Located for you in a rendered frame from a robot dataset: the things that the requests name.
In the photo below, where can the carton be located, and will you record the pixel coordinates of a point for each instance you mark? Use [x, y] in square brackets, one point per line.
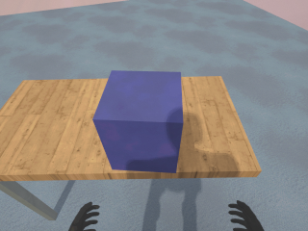
[139, 120]

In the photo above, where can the right robot hand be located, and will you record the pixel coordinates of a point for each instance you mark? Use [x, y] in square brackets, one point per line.
[249, 221]

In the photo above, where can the left robot hand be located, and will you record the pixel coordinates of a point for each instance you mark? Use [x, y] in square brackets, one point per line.
[80, 222]

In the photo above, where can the table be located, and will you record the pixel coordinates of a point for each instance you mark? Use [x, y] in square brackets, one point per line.
[47, 134]

